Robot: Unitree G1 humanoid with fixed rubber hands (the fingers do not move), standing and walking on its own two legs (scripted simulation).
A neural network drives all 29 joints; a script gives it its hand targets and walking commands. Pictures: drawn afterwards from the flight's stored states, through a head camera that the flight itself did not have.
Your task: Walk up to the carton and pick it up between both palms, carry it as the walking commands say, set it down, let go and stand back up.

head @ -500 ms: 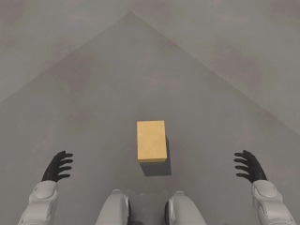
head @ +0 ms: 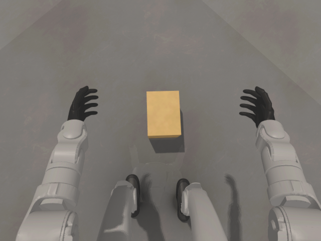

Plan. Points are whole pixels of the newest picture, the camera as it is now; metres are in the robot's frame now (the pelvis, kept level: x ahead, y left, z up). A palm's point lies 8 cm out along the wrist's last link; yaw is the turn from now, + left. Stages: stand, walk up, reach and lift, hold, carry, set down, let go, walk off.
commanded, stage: reach and lift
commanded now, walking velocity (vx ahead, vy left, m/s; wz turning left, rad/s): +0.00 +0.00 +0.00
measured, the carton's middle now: (162, 115) +0.50 -0.01 -0.61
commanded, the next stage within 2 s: none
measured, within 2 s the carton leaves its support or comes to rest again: neither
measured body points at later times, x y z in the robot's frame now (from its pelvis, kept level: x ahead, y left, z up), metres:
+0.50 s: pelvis -0.01 +0.00 -0.02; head +0.35 +0.01 +0.26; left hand +0.52 +0.17 -0.18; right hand +0.53 -0.18 -0.17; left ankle +0.06 +0.13 -0.65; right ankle +0.04 -0.13 -0.66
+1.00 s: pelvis -0.07 -0.01 -0.10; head +0.32 -0.02 +0.11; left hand +0.50 +0.15 -0.29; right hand +0.51 -0.17 -0.28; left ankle +0.06 +0.13 -0.66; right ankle +0.04 -0.13 -0.66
